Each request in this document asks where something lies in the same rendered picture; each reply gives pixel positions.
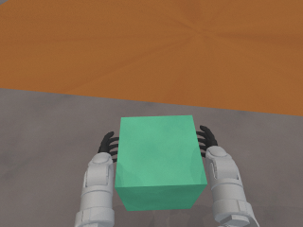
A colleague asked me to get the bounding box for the right robot forearm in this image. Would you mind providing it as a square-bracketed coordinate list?
[205, 146, 259, 227]

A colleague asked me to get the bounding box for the right robot hand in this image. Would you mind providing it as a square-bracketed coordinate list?
[196, 125, 218, 157]

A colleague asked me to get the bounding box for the left robot forearm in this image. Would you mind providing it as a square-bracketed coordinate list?
[74, 152, 115, 227]

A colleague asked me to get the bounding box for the left robot hand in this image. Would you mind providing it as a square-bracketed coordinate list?
[98, 131, 119, 163]

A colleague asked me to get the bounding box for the carton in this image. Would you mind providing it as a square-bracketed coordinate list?
[115, 114, 207, 211]

